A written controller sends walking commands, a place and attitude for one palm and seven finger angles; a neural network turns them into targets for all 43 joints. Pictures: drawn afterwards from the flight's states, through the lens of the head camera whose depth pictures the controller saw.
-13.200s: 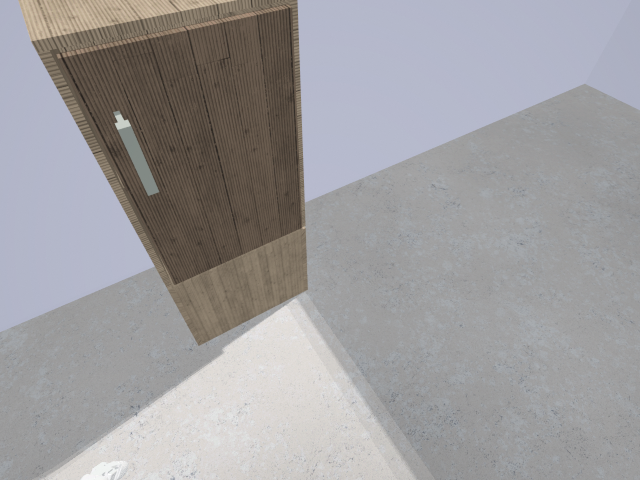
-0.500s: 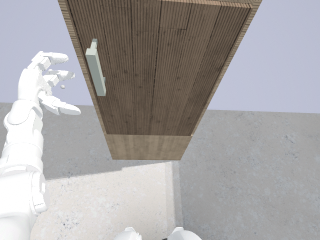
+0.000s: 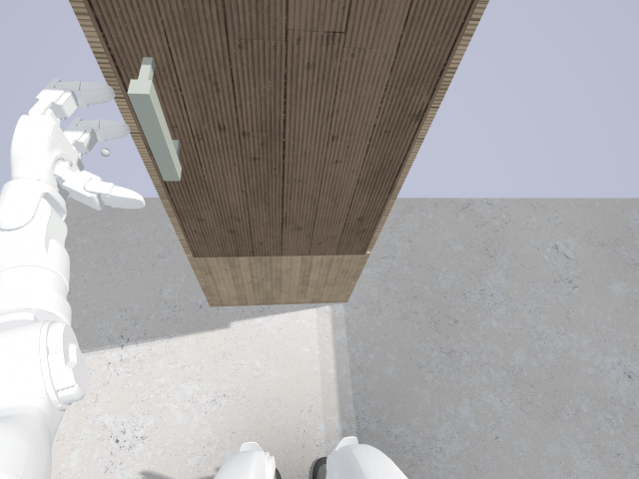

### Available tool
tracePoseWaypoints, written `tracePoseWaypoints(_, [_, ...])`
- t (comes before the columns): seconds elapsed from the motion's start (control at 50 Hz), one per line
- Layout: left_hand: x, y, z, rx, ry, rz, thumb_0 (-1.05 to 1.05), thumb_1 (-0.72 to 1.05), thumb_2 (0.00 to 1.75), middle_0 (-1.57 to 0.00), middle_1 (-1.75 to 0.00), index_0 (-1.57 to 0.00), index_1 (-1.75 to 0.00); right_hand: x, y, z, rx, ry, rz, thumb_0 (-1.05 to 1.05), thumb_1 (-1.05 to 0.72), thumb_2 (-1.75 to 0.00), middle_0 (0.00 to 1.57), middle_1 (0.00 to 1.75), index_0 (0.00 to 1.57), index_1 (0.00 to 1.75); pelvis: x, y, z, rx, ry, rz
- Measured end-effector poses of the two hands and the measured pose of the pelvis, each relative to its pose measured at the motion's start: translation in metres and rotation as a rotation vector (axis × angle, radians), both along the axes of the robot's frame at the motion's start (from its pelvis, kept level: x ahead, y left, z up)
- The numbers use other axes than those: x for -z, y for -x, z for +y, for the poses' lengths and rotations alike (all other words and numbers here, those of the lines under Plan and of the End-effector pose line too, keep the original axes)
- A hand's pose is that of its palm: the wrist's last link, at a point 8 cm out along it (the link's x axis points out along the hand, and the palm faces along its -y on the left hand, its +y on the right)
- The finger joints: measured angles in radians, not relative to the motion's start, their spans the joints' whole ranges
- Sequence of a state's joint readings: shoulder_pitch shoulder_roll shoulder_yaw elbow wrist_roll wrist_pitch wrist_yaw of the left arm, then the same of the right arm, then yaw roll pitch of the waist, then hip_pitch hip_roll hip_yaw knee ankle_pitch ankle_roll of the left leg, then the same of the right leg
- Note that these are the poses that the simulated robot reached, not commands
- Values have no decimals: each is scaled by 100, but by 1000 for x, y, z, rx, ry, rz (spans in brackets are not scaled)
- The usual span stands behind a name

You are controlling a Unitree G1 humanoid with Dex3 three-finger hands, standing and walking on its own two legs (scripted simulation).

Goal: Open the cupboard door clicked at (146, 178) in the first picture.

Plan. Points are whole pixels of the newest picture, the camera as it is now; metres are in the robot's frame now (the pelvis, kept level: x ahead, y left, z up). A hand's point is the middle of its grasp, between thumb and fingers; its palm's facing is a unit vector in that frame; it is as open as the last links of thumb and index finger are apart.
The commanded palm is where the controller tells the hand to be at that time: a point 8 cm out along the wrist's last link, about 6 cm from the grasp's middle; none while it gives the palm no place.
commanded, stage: slide the fingers in behind the handle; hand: left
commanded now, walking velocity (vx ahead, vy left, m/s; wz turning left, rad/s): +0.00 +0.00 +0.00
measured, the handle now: (160, 124) +0.53 +0.17 +0.09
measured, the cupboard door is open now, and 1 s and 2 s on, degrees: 0 0 0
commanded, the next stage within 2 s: move the hooked fingers beside the handle in 1.42 s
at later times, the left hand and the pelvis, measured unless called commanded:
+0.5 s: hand (120, 154) +0.49 +0.21 +0.08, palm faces +0.02 -1.00 +0.00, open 14.1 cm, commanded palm +0.46 +0.24 +0.08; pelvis +0.01 +0.00 +0.00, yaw +1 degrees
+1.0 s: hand (128, 158) +0.48 +0.20 +0.08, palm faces +0.08 -1.00 -0.01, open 14.6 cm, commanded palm +0.46 +0.19 +0.08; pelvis +0.00 +0.00 +0.00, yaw +3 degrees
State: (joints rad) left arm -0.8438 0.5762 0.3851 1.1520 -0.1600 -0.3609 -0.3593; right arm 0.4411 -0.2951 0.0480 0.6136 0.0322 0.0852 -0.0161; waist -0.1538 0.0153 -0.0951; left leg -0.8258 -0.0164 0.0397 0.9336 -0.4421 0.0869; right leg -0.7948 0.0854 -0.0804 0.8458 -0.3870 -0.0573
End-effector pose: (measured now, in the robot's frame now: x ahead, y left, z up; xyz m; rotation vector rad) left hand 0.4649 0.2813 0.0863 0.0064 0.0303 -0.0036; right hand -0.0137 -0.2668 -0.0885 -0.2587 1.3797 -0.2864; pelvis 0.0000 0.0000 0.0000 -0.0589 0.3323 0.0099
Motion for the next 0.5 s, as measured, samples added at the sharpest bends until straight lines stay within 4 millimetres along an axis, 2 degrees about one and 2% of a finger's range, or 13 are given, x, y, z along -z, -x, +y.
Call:
tracePoseWaypoints(0.14, [3, -1, -12, -2, 4, 7, -1, -50, 30, -30, -120, -30, -120, 1, -10, 2, 8, -16, -23, 0, -91, -90, 20, 30, 20, 30, -2, -5, -1, 4, -3, -5])
tracePoseWaypoints(0.36, [4, 2, -16, -28, 10, 4, -1, -50, 30, -30, -120, -27, -119, 5, -42, 4, -37, -39, -92, 0, -91, -90, 20, 30, 20, 30, -2, -7, -3, -4, -5, -11])
tracePoseWaypoints(0.5, [4, 2, -16, -28, 9, 1, -1, -50, 30, -29, -121, -27, -119, 5, -51, 2, -57, -33, -105, 0, -91, -90, 20, 30, 20, 30, 0, -7, -3, -14, -3, -7])
